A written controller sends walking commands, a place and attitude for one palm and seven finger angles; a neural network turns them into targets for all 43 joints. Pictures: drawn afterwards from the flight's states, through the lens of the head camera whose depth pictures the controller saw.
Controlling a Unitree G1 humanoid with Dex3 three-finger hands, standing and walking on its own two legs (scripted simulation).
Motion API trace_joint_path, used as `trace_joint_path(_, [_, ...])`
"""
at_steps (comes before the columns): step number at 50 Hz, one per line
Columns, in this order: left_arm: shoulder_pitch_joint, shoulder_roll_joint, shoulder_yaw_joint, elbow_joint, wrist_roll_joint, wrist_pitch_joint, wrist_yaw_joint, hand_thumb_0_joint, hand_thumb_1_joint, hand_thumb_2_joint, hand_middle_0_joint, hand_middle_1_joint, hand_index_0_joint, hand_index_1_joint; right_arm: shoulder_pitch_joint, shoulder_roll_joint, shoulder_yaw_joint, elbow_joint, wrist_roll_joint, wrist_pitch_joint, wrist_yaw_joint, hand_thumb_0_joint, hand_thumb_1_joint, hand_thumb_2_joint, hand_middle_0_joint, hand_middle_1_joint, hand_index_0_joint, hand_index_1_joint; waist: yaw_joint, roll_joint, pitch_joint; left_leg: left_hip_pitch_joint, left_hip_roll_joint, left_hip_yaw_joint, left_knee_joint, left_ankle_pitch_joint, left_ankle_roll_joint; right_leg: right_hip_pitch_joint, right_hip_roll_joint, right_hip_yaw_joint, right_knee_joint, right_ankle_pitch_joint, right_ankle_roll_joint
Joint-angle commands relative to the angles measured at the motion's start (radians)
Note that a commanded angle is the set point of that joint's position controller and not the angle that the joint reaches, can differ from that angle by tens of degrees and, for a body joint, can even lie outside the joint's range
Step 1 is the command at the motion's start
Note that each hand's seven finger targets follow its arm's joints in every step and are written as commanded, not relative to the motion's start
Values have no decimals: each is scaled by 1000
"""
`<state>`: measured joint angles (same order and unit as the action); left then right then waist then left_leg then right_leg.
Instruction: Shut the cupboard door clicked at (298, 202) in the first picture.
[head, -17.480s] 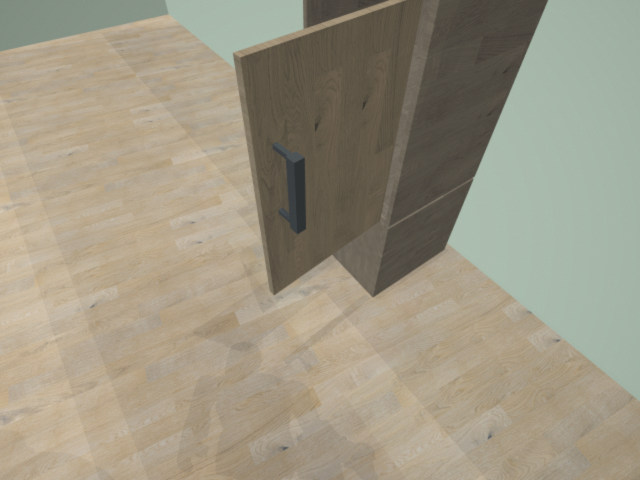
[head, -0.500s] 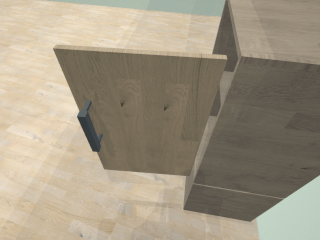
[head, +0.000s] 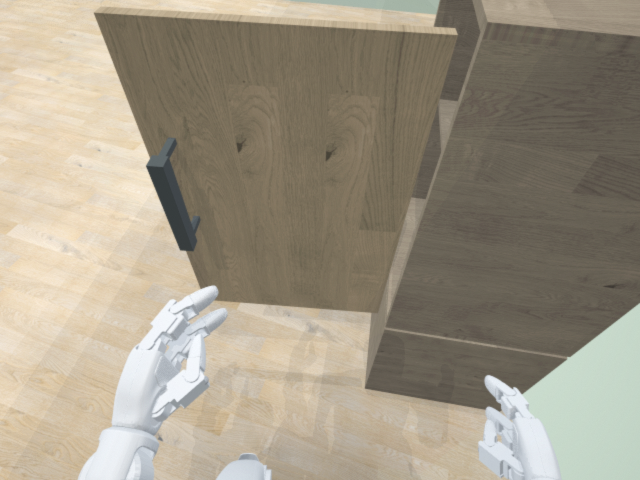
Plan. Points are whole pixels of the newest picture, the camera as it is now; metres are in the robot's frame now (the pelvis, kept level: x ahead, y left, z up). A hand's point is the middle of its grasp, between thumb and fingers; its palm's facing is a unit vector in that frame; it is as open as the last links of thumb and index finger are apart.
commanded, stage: raise the hand and make a fist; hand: left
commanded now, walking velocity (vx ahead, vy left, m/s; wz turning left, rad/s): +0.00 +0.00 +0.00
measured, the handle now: (179, 197) +0.49 +0.24 +0.06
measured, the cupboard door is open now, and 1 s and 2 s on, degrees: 95 95 95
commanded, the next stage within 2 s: bring the fist close to the handle in 1.58 s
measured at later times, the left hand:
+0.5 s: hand (149, 402) +0.21 +0.20 +0.02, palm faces -0.01 -1.00 +0.01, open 4.2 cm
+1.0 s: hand (110, 391) +0.20 +0.23 +0.06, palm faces +0.01 -1.00 -0.05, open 3.1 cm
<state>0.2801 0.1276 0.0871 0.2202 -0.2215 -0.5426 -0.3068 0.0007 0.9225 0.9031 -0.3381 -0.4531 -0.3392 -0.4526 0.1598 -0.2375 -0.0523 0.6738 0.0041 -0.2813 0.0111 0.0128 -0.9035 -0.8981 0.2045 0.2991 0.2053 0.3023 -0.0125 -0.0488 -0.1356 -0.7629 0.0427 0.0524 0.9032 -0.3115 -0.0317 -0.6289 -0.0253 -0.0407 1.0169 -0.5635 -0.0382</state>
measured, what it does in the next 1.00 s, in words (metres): stands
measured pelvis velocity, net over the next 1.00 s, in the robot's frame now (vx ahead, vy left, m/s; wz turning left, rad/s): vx -0.01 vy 0.05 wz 0.02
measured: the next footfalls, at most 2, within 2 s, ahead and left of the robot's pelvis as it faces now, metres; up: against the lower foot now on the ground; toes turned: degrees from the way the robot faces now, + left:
none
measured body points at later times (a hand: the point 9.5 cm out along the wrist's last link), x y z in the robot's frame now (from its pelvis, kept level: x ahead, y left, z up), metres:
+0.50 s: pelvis -0.02 +0.04 -0.02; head +0.03 +0.04 +0.43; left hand +0.20 +0.26 +0.02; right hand +0.12 -0.19 -0.11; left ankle +0.08 +0.15 -0.68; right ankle -0.03 -0.09 -0.68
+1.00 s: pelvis -0.01 +0.05 -0.01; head +0.02 +0.06 +0.44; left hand +0.20 +0.28 +0.07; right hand +0.19 -0.16 -0.07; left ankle +0.08 +0.15 -0.68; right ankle -0.03 -0.09 -0.68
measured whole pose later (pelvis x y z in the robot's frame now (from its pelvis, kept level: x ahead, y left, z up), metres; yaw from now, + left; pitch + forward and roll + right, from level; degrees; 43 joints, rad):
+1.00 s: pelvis -0.01 +0.05 -0.01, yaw +1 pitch +10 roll -4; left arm 0.39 0.24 0.12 -0.13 -0.24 -0.30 -0.21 0.01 0.91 0.90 -1.24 -1.43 -1.24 -1.43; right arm 0.22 -0.22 0.05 0.48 0.03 -0.20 -0.05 0.01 -0.90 -0.90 0.21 0.30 0.21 0.30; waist 0.02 0.05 -0.11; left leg -0.86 0.04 -0.01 1.05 -0.36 0.03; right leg -0.64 -0.01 -0.09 1.02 -0.55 0.01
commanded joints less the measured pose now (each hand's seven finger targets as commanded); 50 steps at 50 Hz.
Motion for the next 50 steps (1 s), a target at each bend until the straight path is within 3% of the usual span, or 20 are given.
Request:
trace_joint_path(1, [146, 285, 220, -191, -33, -20, -54, 0, 900, 900, -512, -640, -512, -640, -75, -112, -48, -248, 19, 13, -7, 0, -900, -900, 200, 300, 200, 300, 118, 157, -148, 36, -79, 10, 83, 44, 29, -43, -28, 134, -126, 272, 32])
trace_joint_path(4, [-69, 238, 168, -452, -51, -73, 45, 0, 900, 900, -567, -700, -567, -700, -72, -94, -32, -297, 18, 9, -26, 0, -900, -900, 200, 300, 200, 300, 41, 174, -135, 52, -45, -25, 134, -88, 54, -209, -6, 156, -172, -62, 27])
trace_joint_path(6, [-251, 235, 106, -671, -47, -157, 86, 0, 900, 900, -603, -740, -603, -740, -57, -91, -22, -285, 14, -15, -49, 0, -900, -900, 200, 300, 200, 300, -19, 189, -169, 70, -28, -54, 170, -139, 66, -287, 19, 142, -151, -125, 17])
trace_joint_path(8, [-193, 163, -3, -661, -52, -184, 68, 0, 900, 900, -640, -780, -640, -780, -23, -101, -9, -263, 17, -46, -69, 0, -900, -900, 200, 300, 200, 300, -48, 171, -144, 65, -19, -76, 176, -169, 68, -320, 37, 124, -138, -139, 7])
trace_joint_path(10, [-154, 146, -65, -599, -66, -157, 20, 0, 900, 900, -677, -820, -677, -820, 3, -124, 0, -240, 25, -71, -87, 0, -900, -900, 200, 300, 200, 300, -74, 137, -120, 37, -11, -91, 189, -171, 73, -314, 46, 111, -134, -115, 14])
trace_joint_path(12, [-94, 131, -99, -435, -60, -44, -30, 0, 900, 900, -713, -860, -713, -860, 26, -133, 6, -236, 40, -70, -102, 0, -900, -900, 200, 300, 200, 300, -93, 42, -47, -28, -10, -101, 183, -203, 75, -317, 48, 113, -165, -158, 29])
trace_joint_path(14, [-43, 187, -53, -311, -41, 105, -59, 0, 900, 900, -750, -900, -750, -900, 30, -145, 5, -251, 51, -48, -111, 0, -900, -900, 200, 300, 200, 300, -59, -1, -30, -78, -13, -96, 157, -224, 71, -294, 35, 130, -204, -234, 36])
trace_joint_path(16, [56, 252, 45, -249, -29, 252, -48, 0, 900, 900, -787, -940, -787, -940, 2, -139, 5, -290, 63, -18, -109, 0, -900, -900, 200, 300, 200, 300, 23, 25, -63, -50, -28, -91, 90, -212, 70, -207, 26, 117, -224, -231, 31])
trace_joint_path(17, [63, 249, 74, -333, -48, 293, -33, 0, 900, 900, -805, -960, -805, -960, 0, -131, 9, -320, 62, -3, -104, 0, -900, -900, 200, 300, 200, 300, 46, 47, -132, 8, -34, -88, 55, -182, 69, -156, 19, 99, -217, -190, 32])
trace_joint_path(19, [98, 258, 160, -450, -73, 332, 44, 0, 900, 900, -842, -1000, -842, -1000, -26, -98, 5, -345, 55, 18, -102, 0, -900, -900, 200, 300, 200, 300, 89, 64, -196, 96, -31, -89, 11, -110, 64, -98, 30, 53, -189, -72, 28])
trace_joint_path(21, [125, 258, 227, -555, -90, 294, 143, 0, 900, 900, -878, -1040, -878, -1040, -28, -71, 6, -335, 43, 22, -98, 0, -900, -900, 200, 300, 200, 300, 110, 99, -227, 151, -20, -100, -14, -35, 57, -67, 54, -14, -138, 76, 17])
trace_joint_path(25, [94, 174, 104, -611, -37, 103, 219, 0, 900, 900, -952, -1120, -952, -1120, 23, -73, 8, -288, 13, -3, -67, 0, -900, -900, 200, 300, 200, 300, 40, 120, -183, 173, -4, -120, 21, 50, 50, -186, 65, -56, -53, 190, 11])
trace_joint_path(29, [84, 104, -59, -509, 4, 28, 135, 0, 900, 900, -1025, -1200, -1025, -1200, 46, -117, 2, -271, 10, -27, -55, 0, -900, -900, 200, 300, 200, 300, -33, 118, -101, 112, 6, -152, 31, -122, 48, -303, 60, -51, -38, 75, 18])
trace_joint_path(32, [111, 150, -45, -491, -8, 101, 62, 0, 900, 900, -1080, -1260, -1080, -1260, 59, -143, -6, -298, 31, -29, -65, 0, -900, -900, 200, 300, 200, 300, -23, 80, -149, 120, 1, -165, -7, -195, 55, -254, 56, -36, -76, 47, 21])
trace_joint_path(36, [108, 298, 136, -652, -25, 178, 95, 0, 900, 900, -1153, -1340, -1153, -1340, 47, -135, -7, -325, 37, -9, -80, 0, -900, -900, 200, 300, 200, 300, 48, 183, -276, 250, 3, -187, -69, -131, 42, -169, 65, -49, -71, 114, 10])
trace_joint_path(37, [118, 266, 126, -709, -36, 180, 115, 0, 900, 900, -1172, -1360, -1172, -1360, 44, -122, 0, -337, 36, -3, -80, 0, -900, -900, 200, 300, 200, 300, 50, 214, -283, 291, 3, -190, -83, -102, 38, -160, 63, -58, -71, 135, 8])
trace_joint_path(41, [118, 224, 141, -695, -53, 157, 186, 0, 900, 900, -1245, -1440, -1245, -1440, 50, -102, 12, -321, 25, 17, -76, 0, -900, -900, 200, 300, 200, 300, 41, 193, -206, 287, 8, -186, -80, -32, 34, -143, 77, -70, -88, 178, 5])
trace_joint_path(44, [119, 142, 32, -548, -29, 170, 155, 0, 900, 900, -1300, -1500, -1300, -1500, 55, -109, 17, -314, 28, 29, -64, 0, -900, -900, 200, 300, 200, 300, -13, 134, -67, 215, 7, -169, -76, -107, 39, -185, 75, -71, -122, 142, 17])
trace_joint_path(46, [114, 135, -2, -456, -19, 202, 103, 0, 900, 900, -1300, -1500, -1300, -1500, 67, -124, 20, -311, 34, 33, -66, 0, -900, -900, 200, 300, 200, 300, -28, 88, -24, 171, 0, -161, -77, -150, 48, -178, 75, -62, -147, 118, 20])
trace_joint_path(50, [26, 242, 55, -500, -30, 240, 31, 0, 900, 900, -1300, -1500, -1300, -1500, 62, -142, 26, -341, 43, 27, -81, 0, -900, -900, 200, 300, 200, 300, -10, 102, -90, 195, -12, -145, -86, -147, 56, -122, 67, -36, -183, 97, 19])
